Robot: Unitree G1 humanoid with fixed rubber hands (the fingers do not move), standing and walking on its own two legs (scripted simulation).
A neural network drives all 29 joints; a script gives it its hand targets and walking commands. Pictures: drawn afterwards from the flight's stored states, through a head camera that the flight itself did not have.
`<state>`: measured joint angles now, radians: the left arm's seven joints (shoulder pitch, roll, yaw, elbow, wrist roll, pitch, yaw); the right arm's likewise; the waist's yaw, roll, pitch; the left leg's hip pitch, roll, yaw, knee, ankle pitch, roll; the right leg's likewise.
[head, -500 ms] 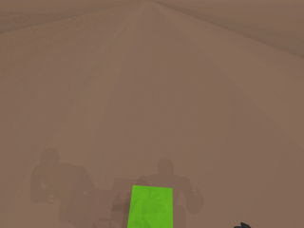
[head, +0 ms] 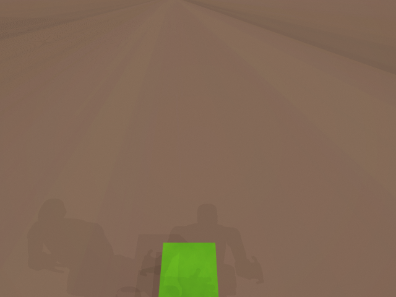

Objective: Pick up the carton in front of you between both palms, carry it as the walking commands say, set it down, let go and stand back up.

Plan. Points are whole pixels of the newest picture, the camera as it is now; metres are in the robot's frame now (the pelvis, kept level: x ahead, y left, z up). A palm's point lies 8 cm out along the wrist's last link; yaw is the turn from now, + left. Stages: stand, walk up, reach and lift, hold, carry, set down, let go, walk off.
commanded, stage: stand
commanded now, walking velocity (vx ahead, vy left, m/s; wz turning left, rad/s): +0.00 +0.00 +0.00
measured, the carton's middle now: (189, 278) +0.33 +0.01 -0.63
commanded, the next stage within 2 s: none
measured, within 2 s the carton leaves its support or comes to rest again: neither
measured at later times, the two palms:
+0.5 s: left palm out of the picture +0.05 +0.26 -0.11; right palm out of the picture -0.01 -0.26 -0.12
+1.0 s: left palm out of the picture +0.02 +0.26 -0.12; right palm out of the picture -0.06 -0.24 -0.13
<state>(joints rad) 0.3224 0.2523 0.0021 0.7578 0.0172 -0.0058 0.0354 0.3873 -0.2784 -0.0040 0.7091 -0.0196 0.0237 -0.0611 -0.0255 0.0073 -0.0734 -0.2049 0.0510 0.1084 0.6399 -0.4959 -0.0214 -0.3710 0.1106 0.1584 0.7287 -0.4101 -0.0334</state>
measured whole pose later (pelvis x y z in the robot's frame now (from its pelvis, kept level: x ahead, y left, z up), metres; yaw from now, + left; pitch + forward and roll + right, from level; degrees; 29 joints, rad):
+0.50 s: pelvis -0.02 +0.00 +0.01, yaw -2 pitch +1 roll +1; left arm 0.32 0.25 -0.01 0.82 0.01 0.01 0.04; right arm 0.40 -0.27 0.00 0.82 -0.02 0.04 -0.05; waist -0.02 0.01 -0.03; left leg -0.15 0.05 0.14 0.59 -0.46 -0.01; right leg -0.33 0.11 0.18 0.69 -0.36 -0.02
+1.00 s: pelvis -0.03 +0.01 +0.01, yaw -2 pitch +0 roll +1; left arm 0.31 0.21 -0.01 0.92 0.01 0.01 0.05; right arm 0.39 -0.24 0.00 0.96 -0.02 0.04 -0.05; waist -0.02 0.01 0.01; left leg -0.12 0.04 0.16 0.56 -0.43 0.00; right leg -0.31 0.09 0.19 0.65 -0.33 -0.01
